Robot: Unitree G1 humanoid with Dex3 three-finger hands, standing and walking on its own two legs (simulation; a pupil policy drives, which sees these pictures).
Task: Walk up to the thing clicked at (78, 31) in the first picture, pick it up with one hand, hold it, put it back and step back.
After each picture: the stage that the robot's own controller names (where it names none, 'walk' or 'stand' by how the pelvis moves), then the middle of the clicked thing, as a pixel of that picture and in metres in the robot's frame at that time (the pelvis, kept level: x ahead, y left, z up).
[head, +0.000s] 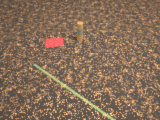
stand; (80, 31) +1.58 +0.03 -0.65
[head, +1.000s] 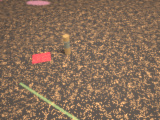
walk; (66, 44) +1.44 +0.27 -0.64
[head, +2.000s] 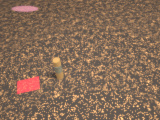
walk; (58, 68) +1.00 +0.31 -0.65
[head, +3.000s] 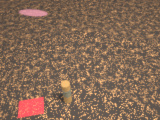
walk; (66, 92) +0.73 +0.18 -0.64
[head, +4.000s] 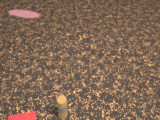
stand; (62, 107) +0.58 +0.14 -0.64
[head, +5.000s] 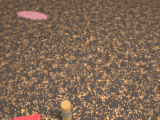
stand; (66, 112) +0.55 +0.12 -0.65
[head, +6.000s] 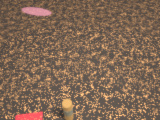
stand; (68, 110) +0.54 +0.12 -0.65
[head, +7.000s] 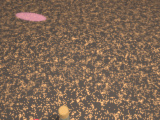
stand; (64, 117) +0.51 +0.13 -0.66
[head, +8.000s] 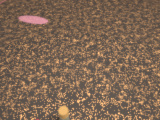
stand; (64, 117) +0.53 +0.14 -0.66
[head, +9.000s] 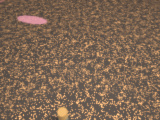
stand; (63, 119) +0.52 +0.15 -0.66
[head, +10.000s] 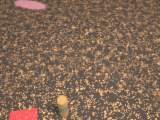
go down; (63, 106) +0.53 +0.14 -0.65
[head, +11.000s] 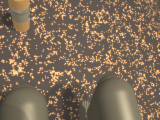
go down; (20, 11) +0.62 +0.18 -0.23
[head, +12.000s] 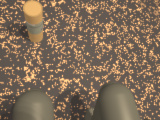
close in; (34, 24) +0.62 +0.15 -0.27
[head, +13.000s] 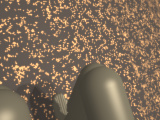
close in; out of the picture +0.62 +0.22 -0.17
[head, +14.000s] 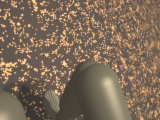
close; out of the picture +0.61 +0.24 -0.17
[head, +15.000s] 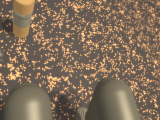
lift; (22, 17) +0.62 +0.20 -0.21
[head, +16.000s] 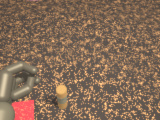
close; (62, 97) +0.57 +0.11 -0.55
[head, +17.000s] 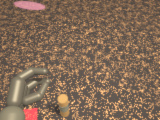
hold; (63, 106) +0.54 +0.13 -0.61
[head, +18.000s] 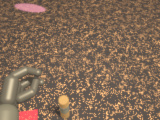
hold; (64, 107) +0.55 +0.12 -0.61
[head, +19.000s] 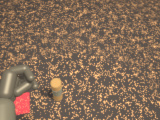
crouch; (57, 90) +0.57 +0.13 -0.57
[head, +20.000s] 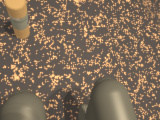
lower; (19, 19) +0.64 +0.15 -0.24
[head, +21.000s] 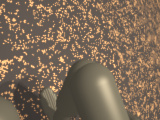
lower; out of the picture +0.61 +0.24 -0.18
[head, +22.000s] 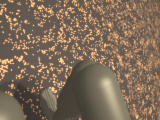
lower; out of the picture +0.61 +0.25 -0.18
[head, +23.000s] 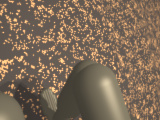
lower; out of the picture +0.61 +0.25 -0.18
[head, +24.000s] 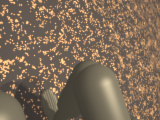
lower; out of the picture +0.61 +0.25 -0.17
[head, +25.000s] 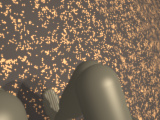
loosen; out of the picture +0.62 +0.24 -0.17
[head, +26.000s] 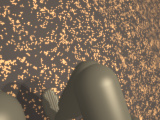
withdraw; out of the picture +0.62 +0.24 -0.17
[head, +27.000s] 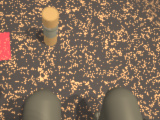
walk; (50, 29) +0.64 +0.14 -0.28
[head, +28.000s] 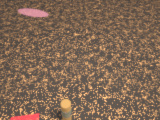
stand; (66, 111) +0.55 +0.10 -0.59
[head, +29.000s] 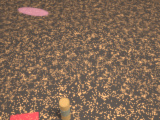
stand; (65, 110) +0.55 +0.12 -0.60
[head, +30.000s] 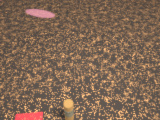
stand; (68, 111) +0.55 +0.11 -0.63
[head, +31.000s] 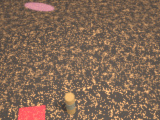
walk; (70, 104) +0.57 +0.11 -0.65
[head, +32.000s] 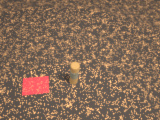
walk; (74, 73) +0.74 +0.03 -0.63
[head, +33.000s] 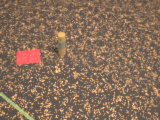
walk; (61, 44) +1.05 +0.17 -0.63
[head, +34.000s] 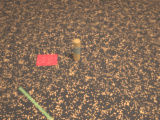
stand; (76, 50) +1.21 +0.08 -0.64
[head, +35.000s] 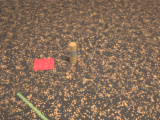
stand; (73, 53) +1.21 +0.10 -0.66
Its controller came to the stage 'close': yes
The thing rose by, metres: 0.00
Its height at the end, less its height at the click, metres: +0.00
